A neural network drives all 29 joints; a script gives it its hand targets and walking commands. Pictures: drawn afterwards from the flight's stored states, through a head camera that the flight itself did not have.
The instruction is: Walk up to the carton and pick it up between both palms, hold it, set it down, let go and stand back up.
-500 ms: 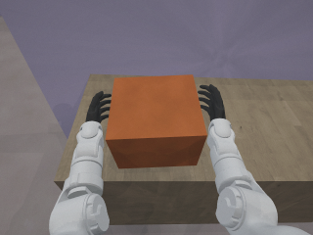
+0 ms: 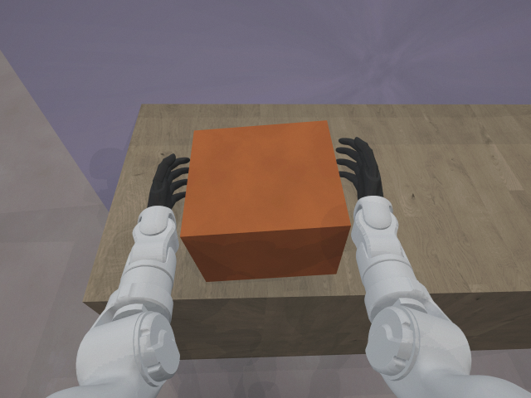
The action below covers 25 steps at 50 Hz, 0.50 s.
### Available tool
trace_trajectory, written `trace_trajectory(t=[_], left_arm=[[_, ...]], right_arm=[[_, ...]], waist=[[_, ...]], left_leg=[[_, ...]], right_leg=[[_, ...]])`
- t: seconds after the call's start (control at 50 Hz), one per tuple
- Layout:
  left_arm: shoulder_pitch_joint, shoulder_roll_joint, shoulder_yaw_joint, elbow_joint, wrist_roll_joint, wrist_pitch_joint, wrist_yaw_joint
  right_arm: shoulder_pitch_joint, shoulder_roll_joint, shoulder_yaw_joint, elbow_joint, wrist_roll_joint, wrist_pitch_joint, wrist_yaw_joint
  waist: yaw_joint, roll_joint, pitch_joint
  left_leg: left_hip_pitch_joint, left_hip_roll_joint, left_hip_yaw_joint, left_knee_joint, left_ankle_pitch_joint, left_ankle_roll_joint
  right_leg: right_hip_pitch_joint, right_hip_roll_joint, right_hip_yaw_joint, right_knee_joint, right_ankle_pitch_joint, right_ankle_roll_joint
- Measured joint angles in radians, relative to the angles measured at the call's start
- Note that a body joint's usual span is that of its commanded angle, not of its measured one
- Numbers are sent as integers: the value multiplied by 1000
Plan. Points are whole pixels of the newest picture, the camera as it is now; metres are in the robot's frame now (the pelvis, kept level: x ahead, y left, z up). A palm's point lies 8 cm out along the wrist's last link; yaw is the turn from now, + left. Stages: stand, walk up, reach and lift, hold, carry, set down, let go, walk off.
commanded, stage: set down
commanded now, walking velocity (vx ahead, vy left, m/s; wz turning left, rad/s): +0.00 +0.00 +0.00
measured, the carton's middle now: (265, 202) +0.43 +0.02 +0.00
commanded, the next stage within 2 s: none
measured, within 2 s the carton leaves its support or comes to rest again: rests again in 1.10 s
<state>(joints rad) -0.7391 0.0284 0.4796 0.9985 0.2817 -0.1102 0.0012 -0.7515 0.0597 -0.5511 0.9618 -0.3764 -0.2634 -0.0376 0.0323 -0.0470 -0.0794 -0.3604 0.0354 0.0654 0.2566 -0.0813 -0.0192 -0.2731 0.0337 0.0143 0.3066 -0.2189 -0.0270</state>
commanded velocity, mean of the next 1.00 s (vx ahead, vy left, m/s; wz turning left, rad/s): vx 0.00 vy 0.00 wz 0.00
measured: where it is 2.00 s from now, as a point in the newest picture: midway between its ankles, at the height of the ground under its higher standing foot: outside the picture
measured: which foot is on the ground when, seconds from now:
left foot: down 0.00-1.00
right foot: down 0.00-1.00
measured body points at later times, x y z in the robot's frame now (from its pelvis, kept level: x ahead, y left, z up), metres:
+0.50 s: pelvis +0.00 +0.01 -0.01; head +0.10 +0.02 +0.43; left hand +0.42 +0.19 +0.00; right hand +0.44 -0.14 +0.04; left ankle +0.01 +0.13 -0.75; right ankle -0.06 -0.09 -0.75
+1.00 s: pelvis -0.01 +0.01 -0.01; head +0.10 +0.02 +0.43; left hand +0.43 +0.19 +0.00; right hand +0.44 -0.14 +0.03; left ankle +0.01 +0.13 -0.75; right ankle -0.06 -0.09 -0.75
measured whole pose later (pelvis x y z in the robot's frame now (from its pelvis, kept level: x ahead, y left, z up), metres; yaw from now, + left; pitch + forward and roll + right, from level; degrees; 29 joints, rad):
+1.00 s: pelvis -0.01 +0.01 -0.01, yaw -1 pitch +21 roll +0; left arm -0.86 0.08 0.49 1.23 0.25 -0.31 0.05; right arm -0.86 0.02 -0.68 1.11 -0.45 -0.40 -0.02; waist 0.04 -0.03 -0.16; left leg -0.63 0.04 0.08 0.35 -0.09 -0.01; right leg -0.54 0.04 0.02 0.39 -0.22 -0.02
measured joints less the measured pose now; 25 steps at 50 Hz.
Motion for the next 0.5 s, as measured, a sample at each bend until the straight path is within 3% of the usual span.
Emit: trace_trajectory(t=[0.5], left_arm=[[-57,21,-2,117,-9,-92,37]], right_arm=[[-67,-15,-104,84,-60,-65,28]], waist=[[10,-2,-60]], left_leg=[[-186,9,16,45,-3,5]], right_leg=[[-185,6,13,30,10,3]])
